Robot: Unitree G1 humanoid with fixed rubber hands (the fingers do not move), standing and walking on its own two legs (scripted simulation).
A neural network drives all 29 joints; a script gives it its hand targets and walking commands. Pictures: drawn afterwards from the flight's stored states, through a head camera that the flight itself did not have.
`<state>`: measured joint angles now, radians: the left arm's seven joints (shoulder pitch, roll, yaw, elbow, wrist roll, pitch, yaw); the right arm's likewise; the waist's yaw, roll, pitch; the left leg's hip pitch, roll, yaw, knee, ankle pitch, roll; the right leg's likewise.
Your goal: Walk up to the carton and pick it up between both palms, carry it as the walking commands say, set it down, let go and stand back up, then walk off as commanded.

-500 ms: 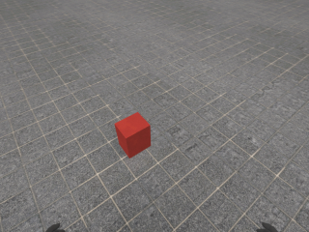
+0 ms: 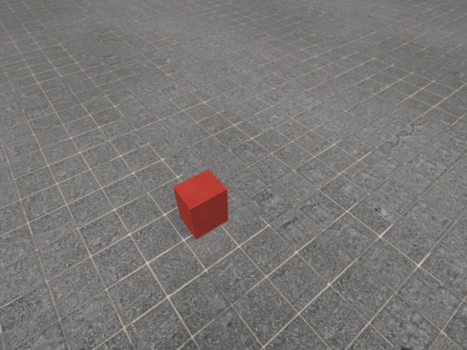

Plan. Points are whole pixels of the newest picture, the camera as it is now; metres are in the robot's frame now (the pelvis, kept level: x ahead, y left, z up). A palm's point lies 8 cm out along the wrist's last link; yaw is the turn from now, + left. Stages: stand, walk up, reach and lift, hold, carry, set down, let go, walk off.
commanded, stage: stand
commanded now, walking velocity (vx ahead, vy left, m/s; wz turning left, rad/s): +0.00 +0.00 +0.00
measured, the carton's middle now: (202, 204) +0.92 +0.17 -0.65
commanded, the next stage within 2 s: walk up in 0.42 s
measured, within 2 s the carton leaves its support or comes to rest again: neither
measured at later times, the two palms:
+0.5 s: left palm out of the picture +0.11 +0.31 -0.10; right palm out of the picture +0.11 -0.31 -0.10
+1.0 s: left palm out of the picture +0.12 +0.41 -0.10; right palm (396, 327) +0.20 -0.27 -0.08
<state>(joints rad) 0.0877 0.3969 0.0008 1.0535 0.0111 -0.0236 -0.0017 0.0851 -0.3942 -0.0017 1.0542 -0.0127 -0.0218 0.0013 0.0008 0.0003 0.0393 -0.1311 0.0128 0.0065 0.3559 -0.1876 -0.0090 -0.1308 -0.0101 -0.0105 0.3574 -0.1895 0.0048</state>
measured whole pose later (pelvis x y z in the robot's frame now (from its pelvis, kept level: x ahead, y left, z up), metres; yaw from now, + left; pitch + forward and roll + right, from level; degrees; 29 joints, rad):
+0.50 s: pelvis +0.01 +0.00 +0.00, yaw +0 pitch -2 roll +0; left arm 0.09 0.40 0.00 1.06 0.01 -0.02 0.00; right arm 0.08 -0.40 0.00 1.06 -0.01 -0.02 0.00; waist 0.00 0.00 0.04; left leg -0.12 0.01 0.00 0.34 -0.19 -0.01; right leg -0.11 -0.01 -0.01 0.34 -0.19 0.01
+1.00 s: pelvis +0.09 +0.06 -0.02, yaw +8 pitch -2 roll +1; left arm 0.27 0.50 0.09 0.82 0.02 -0.04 -0.05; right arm 0.31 -0.47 -0.08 0.80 -0.02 -0.06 0.06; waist -0.02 -0.06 0.04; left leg -0.28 -0.01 0.03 0.56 -0.26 0.03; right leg -0.39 -0.07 0.00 1.01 -0.43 -0.01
